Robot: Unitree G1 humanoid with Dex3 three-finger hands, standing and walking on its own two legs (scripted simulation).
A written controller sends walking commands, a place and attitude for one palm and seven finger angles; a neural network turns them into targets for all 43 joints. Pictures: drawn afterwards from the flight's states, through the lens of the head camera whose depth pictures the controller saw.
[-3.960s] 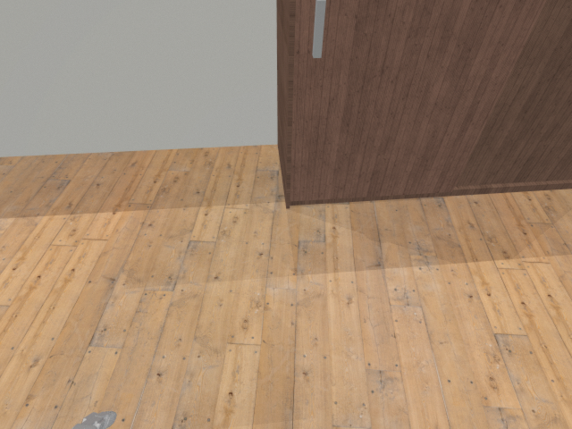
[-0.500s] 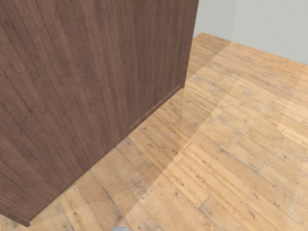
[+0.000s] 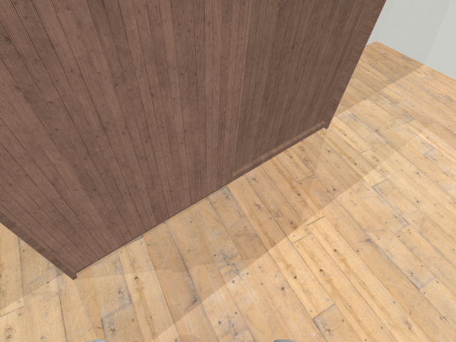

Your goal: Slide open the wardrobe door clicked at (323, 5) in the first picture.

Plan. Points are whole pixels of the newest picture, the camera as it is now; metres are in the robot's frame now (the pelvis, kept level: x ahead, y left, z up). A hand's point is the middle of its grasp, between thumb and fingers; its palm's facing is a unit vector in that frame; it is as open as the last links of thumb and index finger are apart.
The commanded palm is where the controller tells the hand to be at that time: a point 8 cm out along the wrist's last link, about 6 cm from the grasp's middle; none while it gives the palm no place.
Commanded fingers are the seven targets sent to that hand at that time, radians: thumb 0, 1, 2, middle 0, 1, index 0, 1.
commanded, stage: turn to face it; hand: left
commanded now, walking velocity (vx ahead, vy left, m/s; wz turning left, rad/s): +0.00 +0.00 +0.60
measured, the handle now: out of the picture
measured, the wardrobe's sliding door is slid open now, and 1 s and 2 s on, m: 0.00 0.00 0.00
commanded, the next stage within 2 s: take the last steps up to it in 1.06 s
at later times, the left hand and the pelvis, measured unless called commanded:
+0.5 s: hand out of the picture -0.04 +0.15 -0.16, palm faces +0.35 -0.90 -0.26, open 7.4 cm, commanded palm none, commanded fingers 0.00 0.90 0.90 -0.20 -0.30 -0.20 -0.30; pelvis -0.02 -0.05 +0.00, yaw +20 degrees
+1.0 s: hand out of the picture -0.08 +0.23 -0.16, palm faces +0.55 -0.80 -0.26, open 7.4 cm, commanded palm none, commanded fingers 0.00 0.90 0.90 -0.20 -0.30 -0.20 -0.30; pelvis -0.04 -0.01 +0.00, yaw +32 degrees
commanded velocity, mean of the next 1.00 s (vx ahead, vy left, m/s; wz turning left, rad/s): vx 0.00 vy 0.00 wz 0.47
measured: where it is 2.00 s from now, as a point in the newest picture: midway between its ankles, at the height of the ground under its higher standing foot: outside the picture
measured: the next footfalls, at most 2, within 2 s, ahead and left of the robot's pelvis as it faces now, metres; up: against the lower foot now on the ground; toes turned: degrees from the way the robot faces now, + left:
right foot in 0.14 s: +0.03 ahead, -0.16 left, +0.00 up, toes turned +5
left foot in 0.60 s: -0.05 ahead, +0.09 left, +0.00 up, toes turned +30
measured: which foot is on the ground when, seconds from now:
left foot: down 0.00-0.14, up 0.16-0.58, down 0.60-1.00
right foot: up 0.00-0.12, down 0.14-0.62, up 0.64-1.00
